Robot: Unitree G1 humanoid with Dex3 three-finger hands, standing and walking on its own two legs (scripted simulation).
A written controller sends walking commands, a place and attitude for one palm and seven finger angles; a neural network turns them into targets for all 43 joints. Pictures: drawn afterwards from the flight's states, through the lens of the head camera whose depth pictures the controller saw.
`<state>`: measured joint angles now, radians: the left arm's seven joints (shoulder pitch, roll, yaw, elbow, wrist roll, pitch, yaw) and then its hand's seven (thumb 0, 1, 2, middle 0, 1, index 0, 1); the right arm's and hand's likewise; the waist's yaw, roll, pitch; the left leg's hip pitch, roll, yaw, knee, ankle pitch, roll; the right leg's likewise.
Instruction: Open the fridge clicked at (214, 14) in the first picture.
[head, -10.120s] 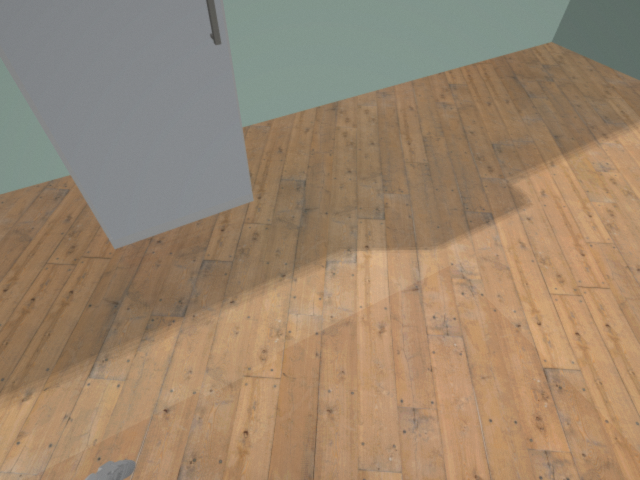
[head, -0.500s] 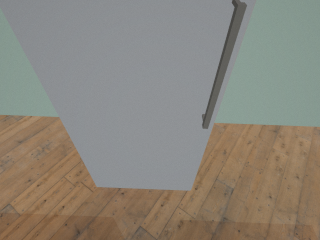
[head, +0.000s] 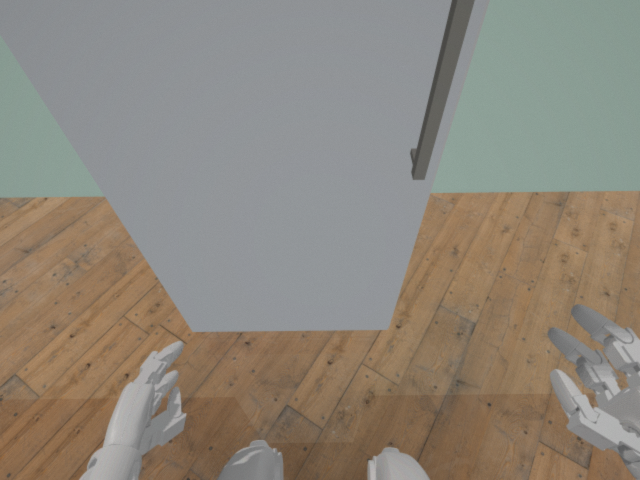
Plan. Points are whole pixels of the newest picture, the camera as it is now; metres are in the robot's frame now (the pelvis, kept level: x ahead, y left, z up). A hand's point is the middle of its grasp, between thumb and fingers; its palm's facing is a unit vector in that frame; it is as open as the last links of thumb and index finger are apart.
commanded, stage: raise the hand to about handle height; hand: right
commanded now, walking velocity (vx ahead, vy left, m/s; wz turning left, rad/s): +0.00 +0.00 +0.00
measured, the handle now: (446, 44) +0.55 -0.14 +0.25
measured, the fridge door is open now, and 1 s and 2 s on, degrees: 0 0 0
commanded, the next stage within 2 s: move the hooked fingers beside the handle in 1.66 s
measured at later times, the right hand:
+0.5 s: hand (615, 326) +0.25 -0.27 +0.13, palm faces +0.04 +1.00 -0.07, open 11.7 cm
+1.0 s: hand out of the picture +0.29 -0.29 +0.21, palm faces +0.08 +0.99 -0.07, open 13.9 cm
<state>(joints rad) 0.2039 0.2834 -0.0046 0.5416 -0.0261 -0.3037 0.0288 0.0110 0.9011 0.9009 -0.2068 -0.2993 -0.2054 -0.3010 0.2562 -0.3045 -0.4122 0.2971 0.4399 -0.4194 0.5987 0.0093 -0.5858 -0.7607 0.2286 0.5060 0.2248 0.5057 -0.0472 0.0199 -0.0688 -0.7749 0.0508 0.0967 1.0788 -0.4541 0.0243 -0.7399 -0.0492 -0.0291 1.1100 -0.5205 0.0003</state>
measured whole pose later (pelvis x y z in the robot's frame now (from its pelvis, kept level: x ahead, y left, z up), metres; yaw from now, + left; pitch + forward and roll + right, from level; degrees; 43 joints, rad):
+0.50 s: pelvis +0.02 -0.01 +0.04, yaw -1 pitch +5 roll +2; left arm 0.28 0.28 -0.04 0.63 -0.03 -0.34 0.07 0.01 0.90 0.90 -0.21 -0.30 -0.21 -0.30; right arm 0.23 -0.36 -0.39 0.09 0.38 -0.21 0.46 0.00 -0.01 -0.51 0.27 0.88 0.26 0.88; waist -0.02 -0.03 -0.05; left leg -0.50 0.04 0.11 0.78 -0.35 0.00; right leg -0.49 -0.04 -0.02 0.83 -0.43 -0.01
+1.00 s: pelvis +0.04 -0.01 +0.07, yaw -1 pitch -1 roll +1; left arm 0.24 0.26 -0.08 0.63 -0.05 -0.31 0.10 0.01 0.90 0.90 -0.21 -0.30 -0.21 -0.30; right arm -0.01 -0.42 -0.45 0.15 0.35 0.00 0.47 -0.01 0.47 -0.31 0.30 1.19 0.30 1.19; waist -0.06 -0.05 -0.02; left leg -0.27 0.04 0.11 0.56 -0.27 0.00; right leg -0.25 -0.02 -0.03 0.60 -0.34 -0.01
